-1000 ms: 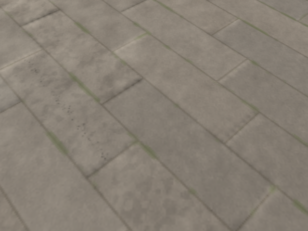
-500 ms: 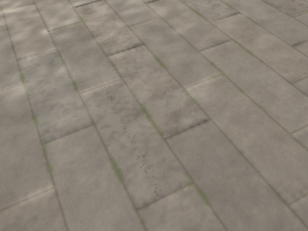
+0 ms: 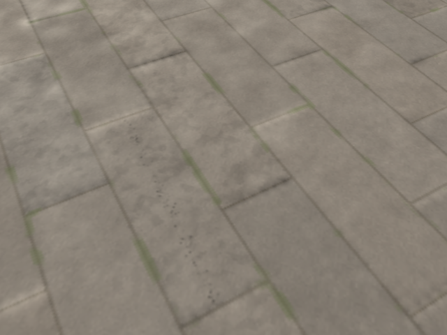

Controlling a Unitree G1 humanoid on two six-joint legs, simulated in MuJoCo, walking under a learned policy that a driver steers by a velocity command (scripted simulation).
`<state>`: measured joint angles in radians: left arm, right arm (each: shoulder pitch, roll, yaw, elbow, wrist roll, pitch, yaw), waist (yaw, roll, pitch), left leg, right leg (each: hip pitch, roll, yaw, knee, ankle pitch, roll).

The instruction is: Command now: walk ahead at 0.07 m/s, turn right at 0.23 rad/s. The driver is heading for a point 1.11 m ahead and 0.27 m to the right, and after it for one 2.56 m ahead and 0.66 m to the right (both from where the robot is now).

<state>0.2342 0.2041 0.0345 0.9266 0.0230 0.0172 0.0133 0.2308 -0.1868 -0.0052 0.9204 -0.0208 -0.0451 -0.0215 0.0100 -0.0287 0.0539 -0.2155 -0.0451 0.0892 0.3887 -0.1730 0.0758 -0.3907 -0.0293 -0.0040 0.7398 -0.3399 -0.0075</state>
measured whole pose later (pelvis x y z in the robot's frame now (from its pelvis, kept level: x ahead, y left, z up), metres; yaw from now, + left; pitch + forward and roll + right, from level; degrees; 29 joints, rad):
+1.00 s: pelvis +0.25 -0.08 -0.01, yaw -25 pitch +2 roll +0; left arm -0.01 0.24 0.02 0.74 0.04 -0.03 -0.06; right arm 0.50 -0.22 -0.03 0.98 -0.01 -0.08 0.00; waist -0.09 -0.02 0.04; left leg 0.10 0.01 0.07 0.28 -0.40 0.00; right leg -0.49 0.01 -0.08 0.55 -0.16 -0.09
